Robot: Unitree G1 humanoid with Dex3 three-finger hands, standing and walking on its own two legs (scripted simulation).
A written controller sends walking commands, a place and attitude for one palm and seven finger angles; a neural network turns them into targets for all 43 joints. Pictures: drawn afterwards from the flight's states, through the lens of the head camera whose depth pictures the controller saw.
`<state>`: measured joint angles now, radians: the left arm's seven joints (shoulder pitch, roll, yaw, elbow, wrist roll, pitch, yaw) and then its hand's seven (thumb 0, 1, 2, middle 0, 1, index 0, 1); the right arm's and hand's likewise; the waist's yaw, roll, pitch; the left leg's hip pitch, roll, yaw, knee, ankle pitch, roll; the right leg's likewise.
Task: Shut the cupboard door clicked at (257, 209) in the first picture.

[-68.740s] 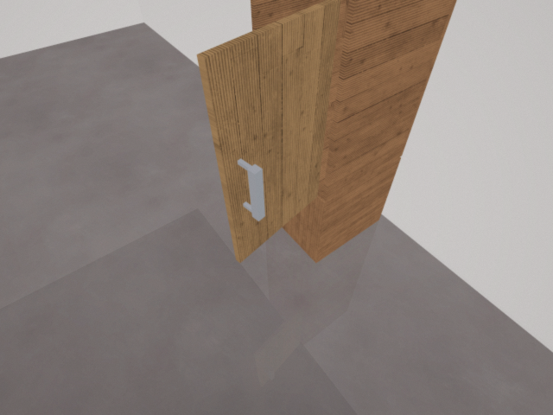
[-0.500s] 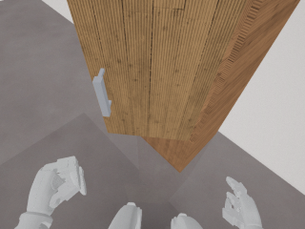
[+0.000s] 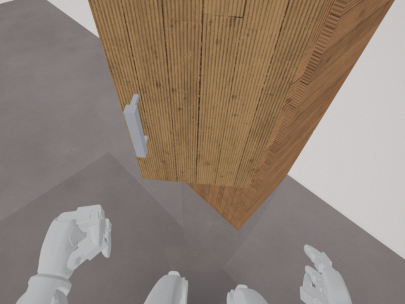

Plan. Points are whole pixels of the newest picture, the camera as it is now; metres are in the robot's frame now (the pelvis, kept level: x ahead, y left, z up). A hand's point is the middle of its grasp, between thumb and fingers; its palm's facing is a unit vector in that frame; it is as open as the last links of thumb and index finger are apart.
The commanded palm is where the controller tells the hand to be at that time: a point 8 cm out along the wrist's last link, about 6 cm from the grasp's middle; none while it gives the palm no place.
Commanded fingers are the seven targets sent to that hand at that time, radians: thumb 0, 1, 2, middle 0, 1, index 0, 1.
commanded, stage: raise the hand and make a fist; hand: left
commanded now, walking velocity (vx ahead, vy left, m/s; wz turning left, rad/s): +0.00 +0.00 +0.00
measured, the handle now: (138, 127) +0.48 +0.19 +0.04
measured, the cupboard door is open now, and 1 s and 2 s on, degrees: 40 40 39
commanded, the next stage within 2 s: bring the fist close to the handle in 0.12 s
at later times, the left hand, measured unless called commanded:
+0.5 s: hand (120, 220) +0.25 +0.17 +0.05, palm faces -0.04 -1.00 -0.05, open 3.2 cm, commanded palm +0.25 +0.23 +0.05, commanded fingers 0.00 0.90 0.90 -1.30 -1.50 -1.30 -1.50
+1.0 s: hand (140, 178) +0.34 +0.15 +0.05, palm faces -0.04 -1.00 -0.04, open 3.2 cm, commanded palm +0.32 +0.21 +0.05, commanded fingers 0.00 0.90 0.90 -1.30 -1.50 -1.30 -1.50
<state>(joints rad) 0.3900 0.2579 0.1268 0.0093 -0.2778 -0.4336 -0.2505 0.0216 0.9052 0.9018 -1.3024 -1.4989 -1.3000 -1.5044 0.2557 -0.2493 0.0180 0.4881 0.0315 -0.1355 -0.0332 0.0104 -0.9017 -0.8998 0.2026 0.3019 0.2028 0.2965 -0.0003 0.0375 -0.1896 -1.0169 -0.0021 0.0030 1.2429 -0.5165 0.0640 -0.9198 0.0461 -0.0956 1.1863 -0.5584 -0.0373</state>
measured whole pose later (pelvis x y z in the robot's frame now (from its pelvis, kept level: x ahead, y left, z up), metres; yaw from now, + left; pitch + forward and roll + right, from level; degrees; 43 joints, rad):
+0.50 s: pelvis +0.00 -0.01 +0.00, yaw +0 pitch +17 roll -3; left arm 0.22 0.26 0.11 0.10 -0.25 -0.40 -0.24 0.02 0.90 0.90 -1.30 -1.50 -1.30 -1.50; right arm 0.23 -0.25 0.03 0.51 0.04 -0.13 -0.03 0.01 -0.90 -0.90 0.20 0.30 0.20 0.30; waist 0.00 0.04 -0.20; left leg -1.04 0.00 -0.01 1.26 -0.52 0.05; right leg -0.95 0.05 -0.10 1.21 -0.57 -0.05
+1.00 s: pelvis +0.01 -0.01 +0.00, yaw +0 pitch +18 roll -2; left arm -0.11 0.24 0.13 0.40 -0.21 -0.41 -0.18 0.02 0.90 0.90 -1.30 -1.50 -1.30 -1.50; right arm 0.25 -0.26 0.01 0.57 0.03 -0.07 -0.02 0.01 -0.90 -0.90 0.20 0.30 0.20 0.30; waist -0.03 0.03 -0.18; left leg -1.02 0.00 0.02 1.20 -0.50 0.05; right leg -0.94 0.05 -0.08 1.18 -0.56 -0.05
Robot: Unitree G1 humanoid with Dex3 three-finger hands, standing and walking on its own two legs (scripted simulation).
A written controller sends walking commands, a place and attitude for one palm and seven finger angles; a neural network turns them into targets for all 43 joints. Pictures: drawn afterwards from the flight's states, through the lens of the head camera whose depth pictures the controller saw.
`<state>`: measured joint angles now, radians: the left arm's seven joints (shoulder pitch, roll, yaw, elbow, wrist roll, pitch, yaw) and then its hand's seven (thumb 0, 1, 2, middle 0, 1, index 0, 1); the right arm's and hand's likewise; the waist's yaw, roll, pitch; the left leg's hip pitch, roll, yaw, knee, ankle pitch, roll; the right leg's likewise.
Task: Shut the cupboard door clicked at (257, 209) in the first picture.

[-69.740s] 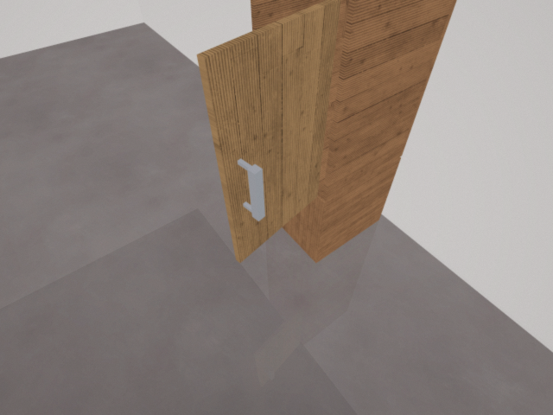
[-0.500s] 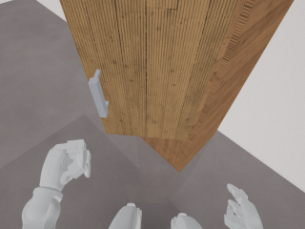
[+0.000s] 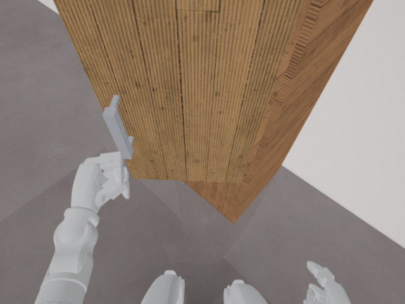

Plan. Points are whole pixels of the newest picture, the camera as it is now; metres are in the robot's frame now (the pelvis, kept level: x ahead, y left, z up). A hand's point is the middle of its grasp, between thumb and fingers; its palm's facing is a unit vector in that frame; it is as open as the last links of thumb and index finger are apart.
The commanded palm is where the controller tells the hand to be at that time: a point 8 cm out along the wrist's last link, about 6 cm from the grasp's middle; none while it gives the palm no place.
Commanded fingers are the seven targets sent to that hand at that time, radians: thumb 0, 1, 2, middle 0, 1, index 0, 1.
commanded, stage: bring the fist close to the handle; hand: left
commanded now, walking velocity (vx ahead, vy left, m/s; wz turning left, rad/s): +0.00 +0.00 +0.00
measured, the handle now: (121, 128) +0.47 +0.20 +0.04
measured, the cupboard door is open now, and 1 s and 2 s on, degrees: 40 39 19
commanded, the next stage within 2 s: push the door shut along its arc in 0.62 s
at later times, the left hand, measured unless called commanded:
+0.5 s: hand (129, 167) +0.37 +0.16 +0.04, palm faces -0.01 -1.00 -0.04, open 3.1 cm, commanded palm +0.34 +0.21 +0.04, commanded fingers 0.00 0.90 0.90 -1.30 -1.50 -1.30 -1.50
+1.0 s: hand (131, 154) +0.40 +0.16 +0.04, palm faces -0.07 -1.00 -0.05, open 3.2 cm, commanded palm +0.39 +0.21 +0.04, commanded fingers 0.00 0.90 0.90 -1.30 -1.50 -1.30 -1.50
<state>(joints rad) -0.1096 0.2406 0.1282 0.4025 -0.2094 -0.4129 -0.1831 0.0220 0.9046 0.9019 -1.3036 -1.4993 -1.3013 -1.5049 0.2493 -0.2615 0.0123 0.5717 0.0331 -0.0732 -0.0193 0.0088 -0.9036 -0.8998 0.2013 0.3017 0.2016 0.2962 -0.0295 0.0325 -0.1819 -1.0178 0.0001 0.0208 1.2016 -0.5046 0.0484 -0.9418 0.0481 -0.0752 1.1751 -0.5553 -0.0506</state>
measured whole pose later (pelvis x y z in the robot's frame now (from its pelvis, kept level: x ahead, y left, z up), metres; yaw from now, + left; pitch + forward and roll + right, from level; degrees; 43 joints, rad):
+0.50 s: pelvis +0.00 +0.00 +0.00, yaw -1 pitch +19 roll -2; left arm -0.26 0.24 0.17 0.61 -0.18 -0.47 -0.15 0.02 0.90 0.90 -1.30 -1.50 -1.30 -1.50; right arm 0.28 -0.26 0.01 0.59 0.03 -0.01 0.00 0.01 -0.90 -0.90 0.20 0.30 0.20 0.30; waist -0.05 0.03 -0.18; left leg -1.01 0.00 0.04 1.17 -0.49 0.05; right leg -0.94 0.05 -0.05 1.16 -0.54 -0.05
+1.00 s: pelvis -0.01 +0.00 +0.00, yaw +0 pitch +19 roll -2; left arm -0.48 0.30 0.18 0.81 -0.17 -0.47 -0.23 0.02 0.90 0.90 -1.31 -1.50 -1.30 -1.50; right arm 0.25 -0.26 0.02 0.61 0.03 -0.02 -0.01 0.01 -0.90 -0.90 0.20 0.30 0.20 0.30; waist -0.06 0.03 -0.17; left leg -1.06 0.00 0.02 1.22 -0.49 0.05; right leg -0.98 0.05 -0.08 1.19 -0.54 -0.05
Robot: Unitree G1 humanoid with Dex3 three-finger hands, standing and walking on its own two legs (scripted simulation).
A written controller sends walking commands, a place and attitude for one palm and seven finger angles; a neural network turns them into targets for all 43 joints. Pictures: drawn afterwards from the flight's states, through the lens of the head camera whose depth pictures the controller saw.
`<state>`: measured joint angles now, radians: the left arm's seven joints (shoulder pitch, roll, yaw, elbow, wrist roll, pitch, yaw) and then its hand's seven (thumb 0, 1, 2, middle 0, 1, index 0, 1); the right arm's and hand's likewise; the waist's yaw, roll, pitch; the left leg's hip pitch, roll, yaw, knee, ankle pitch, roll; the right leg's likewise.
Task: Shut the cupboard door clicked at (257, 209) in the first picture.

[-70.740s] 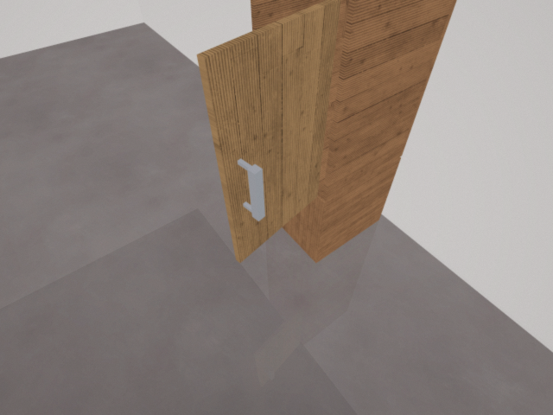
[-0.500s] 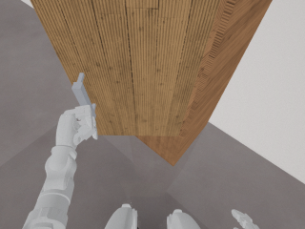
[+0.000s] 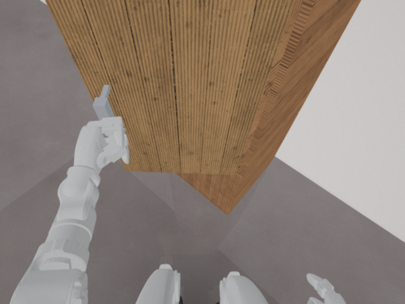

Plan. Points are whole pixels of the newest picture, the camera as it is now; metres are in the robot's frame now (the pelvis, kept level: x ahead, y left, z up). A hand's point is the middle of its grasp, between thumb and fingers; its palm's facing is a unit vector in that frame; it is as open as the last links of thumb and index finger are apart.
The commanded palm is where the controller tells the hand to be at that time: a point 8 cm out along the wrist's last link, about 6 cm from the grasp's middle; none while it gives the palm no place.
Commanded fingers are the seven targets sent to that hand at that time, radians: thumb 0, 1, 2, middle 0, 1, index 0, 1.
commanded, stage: push the door shut along its arc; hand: left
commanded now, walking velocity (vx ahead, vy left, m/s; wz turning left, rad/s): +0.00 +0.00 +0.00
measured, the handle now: (113, 120) +0.48 +0.20 +0.04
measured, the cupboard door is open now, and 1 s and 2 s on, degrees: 39 19 2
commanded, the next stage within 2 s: pull the fist back off the door in 1.60 s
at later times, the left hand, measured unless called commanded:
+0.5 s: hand (136, 124) +0.47 +0.15 +0.05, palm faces -0.19 -0.98 -0.05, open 3.2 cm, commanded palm +0.47 +0.18 +0.05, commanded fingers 0.00 0.90 0.90 -1.30 -1.50 -1.30 -1.50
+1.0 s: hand (154, 103) +0.52 +0.12 +0.05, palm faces -0.31 -0.95 -0.02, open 3.2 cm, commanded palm +0.53 +0.15 +0.05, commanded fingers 0.00 0.90 0.90 -1.30 -1.50 -1.30 -1.50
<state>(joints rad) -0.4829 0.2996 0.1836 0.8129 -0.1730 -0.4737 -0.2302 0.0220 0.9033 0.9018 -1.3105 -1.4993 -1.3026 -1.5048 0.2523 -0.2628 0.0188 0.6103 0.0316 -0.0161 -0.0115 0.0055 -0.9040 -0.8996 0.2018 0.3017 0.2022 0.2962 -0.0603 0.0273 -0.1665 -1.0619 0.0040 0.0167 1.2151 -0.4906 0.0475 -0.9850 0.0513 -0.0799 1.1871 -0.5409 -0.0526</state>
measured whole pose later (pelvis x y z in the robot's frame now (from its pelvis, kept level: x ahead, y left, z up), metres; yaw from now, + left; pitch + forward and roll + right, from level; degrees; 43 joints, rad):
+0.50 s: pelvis -0.01 +0.01 -0.01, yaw -1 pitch +23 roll -4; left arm -0.80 0.40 0.21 1.11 -0.14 -0.46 -0.32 0.02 0.90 0.90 -1.31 -1.50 -1.31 -1.50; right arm 0.34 -0.28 0.02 0.66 0.03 0.01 0.00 0.00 -0.90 -0.90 0.20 0.30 0.20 0.30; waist -0.13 0.05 -0.16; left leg -1.18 0.01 0.01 1.27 -0.49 0.06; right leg -1.10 0.05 -0.09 1.23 -0.54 -0.04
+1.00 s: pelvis -0.01 +0.00 -0.03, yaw -2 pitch +27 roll -5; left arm -1.05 0.52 0.28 1.26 -0.09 -0.38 -0.42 0.02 0.90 0.90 -1.30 -1.50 -1.30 -1.50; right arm 0.35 -0.28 0.05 0.65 0.02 -0.01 0.01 0.00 -0.90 -0.90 0.20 0.30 0.20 0.30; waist -0.21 0.06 -0.16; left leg -1.31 0.04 0.00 1.35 -0.52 0.06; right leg -1.22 0.08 -0.10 1.29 -0.54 -0.05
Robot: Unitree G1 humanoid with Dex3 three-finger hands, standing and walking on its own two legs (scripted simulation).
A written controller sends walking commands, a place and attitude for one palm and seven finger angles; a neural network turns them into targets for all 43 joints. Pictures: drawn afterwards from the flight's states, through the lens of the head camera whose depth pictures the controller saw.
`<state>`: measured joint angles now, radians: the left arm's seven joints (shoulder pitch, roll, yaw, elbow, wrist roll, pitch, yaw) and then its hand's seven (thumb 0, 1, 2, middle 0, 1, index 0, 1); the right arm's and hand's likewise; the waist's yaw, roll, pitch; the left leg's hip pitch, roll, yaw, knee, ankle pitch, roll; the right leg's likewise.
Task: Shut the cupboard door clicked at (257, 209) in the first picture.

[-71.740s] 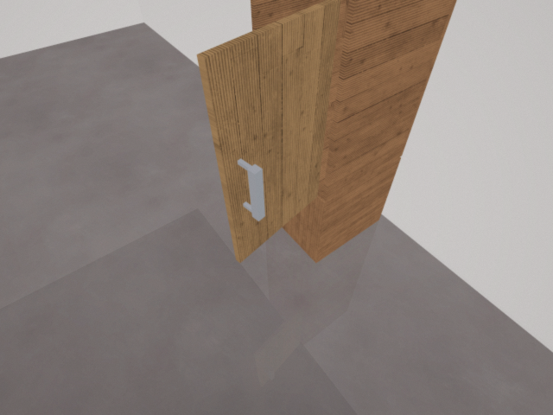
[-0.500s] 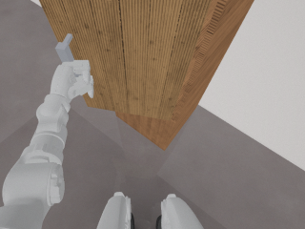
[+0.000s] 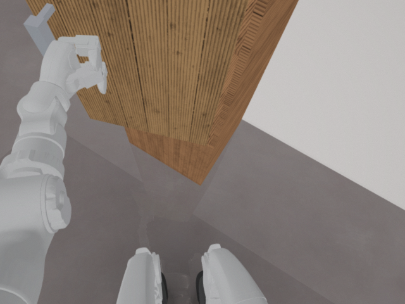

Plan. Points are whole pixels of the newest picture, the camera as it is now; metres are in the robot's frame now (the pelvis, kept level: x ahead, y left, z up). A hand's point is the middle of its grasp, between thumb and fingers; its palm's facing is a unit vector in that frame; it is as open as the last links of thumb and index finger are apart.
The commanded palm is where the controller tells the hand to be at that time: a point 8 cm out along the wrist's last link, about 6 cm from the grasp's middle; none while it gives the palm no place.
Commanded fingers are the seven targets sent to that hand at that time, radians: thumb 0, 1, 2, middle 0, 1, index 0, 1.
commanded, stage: push the door shut along its arc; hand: left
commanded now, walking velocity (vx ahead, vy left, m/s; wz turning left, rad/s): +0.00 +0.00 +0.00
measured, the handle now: (60, 51) +0.59 +0.21 +0.07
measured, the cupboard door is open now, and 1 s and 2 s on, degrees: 19 2 2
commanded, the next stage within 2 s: pull the fist back off the door in 0.60 s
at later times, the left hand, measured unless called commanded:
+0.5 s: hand (117, 54) +0.57 +0.11 +0.08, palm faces -0.35 -0.93 -0.04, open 3.4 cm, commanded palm +0.60 +0.12 +0.08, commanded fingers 0.00 0.90 0.90 -1.30 -1.50 -1.30 -1.50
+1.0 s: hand (131, 49) +0.60 +0.09 +0.07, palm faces +0.06 -1.00 -0.03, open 3.2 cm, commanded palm +0.56 +0.12 +0.08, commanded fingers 0.00 0.90 0.90 -1.30 -1.50 -1.30 -1.50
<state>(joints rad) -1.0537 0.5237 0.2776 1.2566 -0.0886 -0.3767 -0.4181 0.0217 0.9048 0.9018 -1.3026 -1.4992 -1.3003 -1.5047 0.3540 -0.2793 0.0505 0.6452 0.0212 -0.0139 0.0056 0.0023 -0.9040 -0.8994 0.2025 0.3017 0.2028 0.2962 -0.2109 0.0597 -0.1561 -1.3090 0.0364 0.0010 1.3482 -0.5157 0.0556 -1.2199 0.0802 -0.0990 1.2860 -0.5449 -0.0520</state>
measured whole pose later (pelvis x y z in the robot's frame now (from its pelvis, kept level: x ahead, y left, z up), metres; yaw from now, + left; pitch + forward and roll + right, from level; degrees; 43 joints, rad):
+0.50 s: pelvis +0.00 +0.00 -0.02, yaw +0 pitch +31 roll -6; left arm -1.31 0.59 0.18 1.34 -0.05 -0.26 -0.43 0.03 0.97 0.98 -1.30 -1.50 -1.30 -1.50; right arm 0.37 -0.28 0.06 0.70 -0.01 -0.07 -0.01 0.00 -0.90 -0.90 0.20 0.30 0.20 0.30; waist -0.26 0.07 -0.14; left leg -1.43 0.03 -0.02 1.41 -0.52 0.05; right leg -1.33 0.08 -0.13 1.33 -0.56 -0.06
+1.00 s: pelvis +0.01 -0.01 +0.00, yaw -1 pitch +33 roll -5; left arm -1.20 0.42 0.34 1.23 0.06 -0.32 0.09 0.02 0.90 0.91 -1.30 -1.50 -1.30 -1.50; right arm 0.45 -0.21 0.05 0.66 -0.08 -0.01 0.12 0.00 -0.90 -0.90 0.20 0.30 0.20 0.30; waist -0.27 0.08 -0.15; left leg -1.40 0.04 0.00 1.35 -0.52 0.04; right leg -1.31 0.09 -0.10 1.28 -0.55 -0.06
